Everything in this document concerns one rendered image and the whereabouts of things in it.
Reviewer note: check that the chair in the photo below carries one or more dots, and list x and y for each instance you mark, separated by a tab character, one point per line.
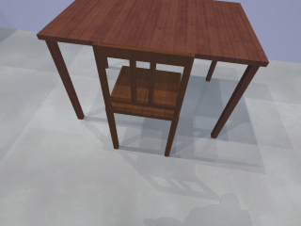
141	92

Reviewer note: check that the table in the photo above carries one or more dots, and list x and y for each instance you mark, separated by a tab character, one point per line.
211	29

